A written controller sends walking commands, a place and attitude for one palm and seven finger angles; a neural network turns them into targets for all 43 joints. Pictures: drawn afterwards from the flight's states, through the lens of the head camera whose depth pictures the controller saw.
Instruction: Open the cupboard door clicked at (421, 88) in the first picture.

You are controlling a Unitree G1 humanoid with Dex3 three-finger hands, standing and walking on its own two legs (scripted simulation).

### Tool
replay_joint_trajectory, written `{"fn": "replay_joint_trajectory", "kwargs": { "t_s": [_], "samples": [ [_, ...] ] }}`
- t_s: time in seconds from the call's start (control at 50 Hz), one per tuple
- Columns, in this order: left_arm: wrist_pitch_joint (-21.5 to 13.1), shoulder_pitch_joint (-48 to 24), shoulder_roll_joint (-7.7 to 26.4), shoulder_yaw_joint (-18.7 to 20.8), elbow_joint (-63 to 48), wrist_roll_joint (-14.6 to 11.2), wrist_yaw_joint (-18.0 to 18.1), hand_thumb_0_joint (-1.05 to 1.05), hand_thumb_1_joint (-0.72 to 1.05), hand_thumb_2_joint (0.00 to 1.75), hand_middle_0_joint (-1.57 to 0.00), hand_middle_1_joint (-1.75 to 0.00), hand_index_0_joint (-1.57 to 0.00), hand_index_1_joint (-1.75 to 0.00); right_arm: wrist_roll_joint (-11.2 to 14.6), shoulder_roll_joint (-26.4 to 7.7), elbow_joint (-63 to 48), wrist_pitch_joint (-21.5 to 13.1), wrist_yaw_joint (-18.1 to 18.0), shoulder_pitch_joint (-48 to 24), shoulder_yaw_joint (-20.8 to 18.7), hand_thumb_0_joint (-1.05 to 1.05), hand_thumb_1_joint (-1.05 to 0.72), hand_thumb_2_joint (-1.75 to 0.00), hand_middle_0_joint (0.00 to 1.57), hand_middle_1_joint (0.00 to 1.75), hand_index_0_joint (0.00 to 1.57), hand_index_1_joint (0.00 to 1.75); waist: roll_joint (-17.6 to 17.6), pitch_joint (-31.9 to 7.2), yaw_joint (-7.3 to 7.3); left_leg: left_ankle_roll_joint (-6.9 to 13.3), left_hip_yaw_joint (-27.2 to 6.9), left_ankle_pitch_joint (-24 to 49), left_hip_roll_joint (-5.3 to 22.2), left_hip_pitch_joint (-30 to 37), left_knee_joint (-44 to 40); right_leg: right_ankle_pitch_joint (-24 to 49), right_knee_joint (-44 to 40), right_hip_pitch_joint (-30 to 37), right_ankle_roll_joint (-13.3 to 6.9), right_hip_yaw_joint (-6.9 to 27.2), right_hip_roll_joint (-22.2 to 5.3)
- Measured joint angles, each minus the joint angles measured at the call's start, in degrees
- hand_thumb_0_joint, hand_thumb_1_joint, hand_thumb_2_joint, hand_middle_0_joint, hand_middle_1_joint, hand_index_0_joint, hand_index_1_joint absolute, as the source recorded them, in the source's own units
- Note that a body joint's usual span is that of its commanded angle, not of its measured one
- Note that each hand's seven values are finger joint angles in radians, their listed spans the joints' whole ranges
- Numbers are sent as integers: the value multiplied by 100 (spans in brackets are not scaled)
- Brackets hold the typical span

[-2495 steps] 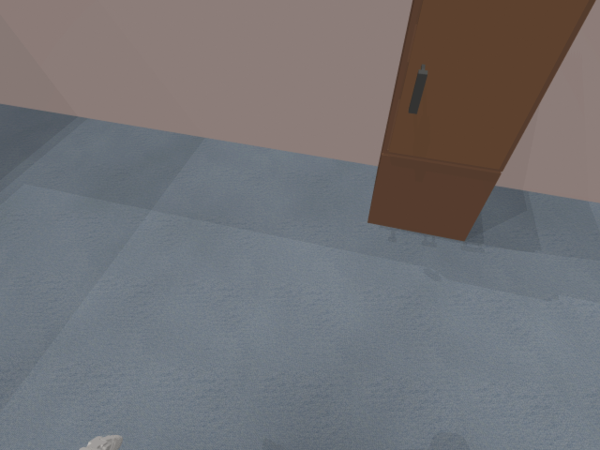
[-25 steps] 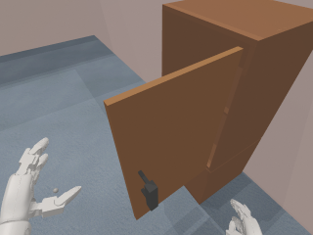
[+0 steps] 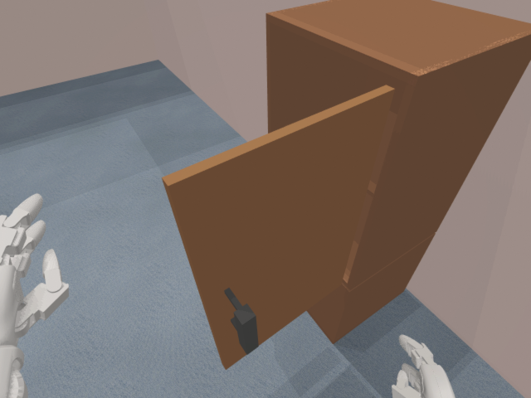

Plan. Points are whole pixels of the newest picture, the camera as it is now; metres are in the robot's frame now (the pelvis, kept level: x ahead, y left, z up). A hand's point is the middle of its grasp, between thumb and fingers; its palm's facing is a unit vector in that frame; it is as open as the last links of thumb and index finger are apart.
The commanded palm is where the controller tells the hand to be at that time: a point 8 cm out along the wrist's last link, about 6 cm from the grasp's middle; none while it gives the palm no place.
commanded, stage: draw the hand back to the body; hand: left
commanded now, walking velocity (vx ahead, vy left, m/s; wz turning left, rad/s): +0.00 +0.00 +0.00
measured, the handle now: (239, 320) +0.27 +0.09 -0.08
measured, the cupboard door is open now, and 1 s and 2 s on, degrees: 93 93 93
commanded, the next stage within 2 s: step back with the hand held close in 0.14 s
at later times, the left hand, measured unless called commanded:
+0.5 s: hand (67, 282) +0.19 +0.26 +0.15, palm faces +0.38 -0.80 -0.47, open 7.4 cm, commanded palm +0.13 +0.30 +0.18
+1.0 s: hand out of the picture +0.11 +0.30 +0.15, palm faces +0.47 -0.75 -0.47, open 7.4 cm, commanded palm +0.04 +0.33 +0.18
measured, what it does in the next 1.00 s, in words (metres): shifts its weight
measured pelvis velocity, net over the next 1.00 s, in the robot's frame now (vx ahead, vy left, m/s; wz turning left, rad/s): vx -0.09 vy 0.03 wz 0.00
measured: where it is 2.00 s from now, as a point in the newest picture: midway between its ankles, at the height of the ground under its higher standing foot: outside the picture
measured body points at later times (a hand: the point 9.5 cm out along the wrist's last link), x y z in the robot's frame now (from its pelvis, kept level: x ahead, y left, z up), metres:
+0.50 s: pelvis -0.01 +0.01 +0.00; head +0.00 -0.01 +0.45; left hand +0.17 +0.30 +0.18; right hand +0.17 -0.24 -0.08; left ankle -0.03 +0.10 -0.74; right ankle +0.00 -0.11 -0.74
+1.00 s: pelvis -0.09 +0.03 -0.02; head -0.09 +0.04 +0.43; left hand +0.08 +0.33 +0.18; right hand +0.08 -0.21 -0.09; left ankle -0.03 +0.10 -0.74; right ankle -0.01 -0.11 -0.74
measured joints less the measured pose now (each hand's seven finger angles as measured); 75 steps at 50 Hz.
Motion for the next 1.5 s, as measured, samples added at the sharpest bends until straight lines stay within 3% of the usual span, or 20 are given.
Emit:
{"fn": "replay_joint_trajectory", "kwargs": {
  "t_s": [0.3, 0.4, 0.5, 0.66, 1.0, 1.12, 1.2, 1.28, 1.34, 1.38, 1.42, 1.46, 1.5],
  "samples": [
    [-107, -106, 16, 51, 101, 24, 8, 1, 89, 90, -21, -30, -21, -30, -15, 52, 134, -65, -6, -58, 7, 1, -90, -90, 20, 30, 21, 30, 56, 96, 9, -54, -24, 76, 68, 138, -142, 98, -200, 168, -55, -24, 68],
    [-450, -137, 114, 358, 254, 109, 24, 1, 89, 90, -21, -30, -21, -30, -30, -4, 24, 213, 64, -239, -20, 1, -90, -90, 20, 30, 21, 30, 66, 83, -176, -43, -10, 103, 116, -178, -67, 270, -356, -55, -41, -10, 116],
    [-442, 209, 190, 272, 56, 139, 31, 1, 89, 90, -21, -30, -20, -30, -6, -85, -157, 500, 44, -317, -157, 1, -90, -90, 20, 30, 21, 30, -26, 146, -329, 26, 128, 231, 33, -326, -173, 356, -307, -309, 41, 123, 33],
    [-484, 434, 554, 449, -370, 163, 101, 1, 89, 90, -22, -30, -21, -31, 33, -49, -350, 730, -35, -275, -244, 1, -91, -90, 20, 30, 21, 30, -264, 239, -401, 127, 233, 316, -62, -606, 15, 423, -33, -647, 137, 219, -63],
    [-805, 41, 280, 653, -442, 488, 210, 1, 89, 90, -21, -30, -21, -31, -21, 89, -316, 249, -19, 71, -82, 1, -90, -90, 20, 30, 21, 30, -336, 373, -320, 302, 183, 203, -104, -1519, 1209, 319, 1028, -1402, 242, 277, -53],
    [-926, -105, 215, 745, -518, 497, 221, 1, 89, 90, -21, -30, -21, -31, -53, 127, -184, 144, 43, 81, -76, 1, -90, -90, 20, 30, 21, 30, -355, 413, -326, 254, 223, -287, -53, -1787, 1589, 315, 1250, -1603, 203, 287, -36],
    [-979, -73, 236, 672, -618, 388, 257, 1, 89, 90, -21, -30, -21, -31, -66, 95, -90, 187, 104, -8, -101, 1, -90, -90, 20, 30, 21, 30, -432, 400, -412, 136, 172, -465, -148, -1979, 1478, 560, 993, -1734, 195, 289, -101],
    [-1026, 120, 460, 722, -729, 339, 261, 1, 88, 90, -21, -30, -21, -31, -36, 63, -128, 250, 91, -71, -132, 1, -90, -90, 20, 30, 21, 30, -456, 460, -543, 225, 163, -7, -120, -2094, 1172, 330, 975, -1893, 216, 327, -37],
    [-1006, 221, 706, 847, -829, 320, 217, 1, 88, 90, -22, -31, -21, -31, -68, 103, -121, 134, 51, 17, -243, 1, -90, -90, 20, 30, 21, 30, -250, 476, -639, 307, 42, 1080, 106, -2150, 901, -418, 2266, -1839, 240, 330, 342],
    [-1072, 348, 786, 973, -822, 266, 238, 1, 88, 90, -22, -31, -21, -31, -83, 198, 45, 36, 80, 26, -278, 1, -90, -90, 20, 30, 21, 30, -280, 346, -527, 235, 41, 1118, 159, -2168, 755, -908, 2926, -1579, 206, 331, 473],
    [-1072, 487, 693, 1031, -798, 198, 310, 1, 88, 90, -22, -31, -21, -31, -150, 267, 185, -62, 109, -11, -246, 1, -90, -90, 20, 30, 21, 30, -317, 162, -380, 186, 131, 1203, 231, -2187, 480, -1262, 2829, -1129, 174, 247, 453],
    [-1018, 501, 514, 971, -753, 128, 363, 1, 89, 90, -21, -30, -21, -31, -203, 312, 278, -170, 143, -117, -189, 1, -90, -90, 20, 30, 21, 30, -335, 29, -225, 134, 260, 1435, 322, -2217, 138, -1507, 2191, -614, 149, 178, 376],
    [-961, 353, 366, 831, -689, 88, 358, 1, 89, 90, -21, -30, -21, -30, -239, 340, 309, -242, 187, -294, -137, 1, -90, -90, 20, 30, 21, 30, -339, -7, -95, 77, 376, 1692, 411, -2289, -144, -1307, 1168, -86, 112, 127, 287]
  ]
}}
